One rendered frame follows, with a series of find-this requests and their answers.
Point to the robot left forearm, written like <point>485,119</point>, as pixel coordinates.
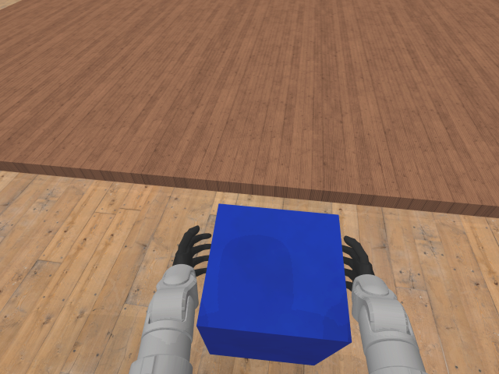
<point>168,329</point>

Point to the robot right forearm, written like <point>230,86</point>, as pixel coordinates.
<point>389,343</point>

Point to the robot right hand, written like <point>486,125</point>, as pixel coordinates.
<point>359,262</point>

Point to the carton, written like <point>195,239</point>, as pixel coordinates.
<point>275,286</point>

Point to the robot left hand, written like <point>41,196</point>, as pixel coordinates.
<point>186,251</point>

